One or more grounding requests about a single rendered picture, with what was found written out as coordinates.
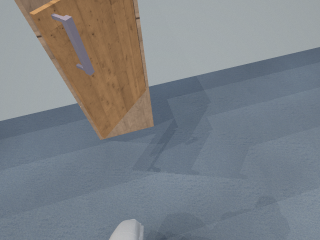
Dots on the handle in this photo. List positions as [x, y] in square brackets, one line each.
[76, 41]

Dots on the cupboard door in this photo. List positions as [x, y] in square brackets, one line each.
[109, 34]

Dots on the robot left thigh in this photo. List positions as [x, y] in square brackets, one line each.
[128, 230]

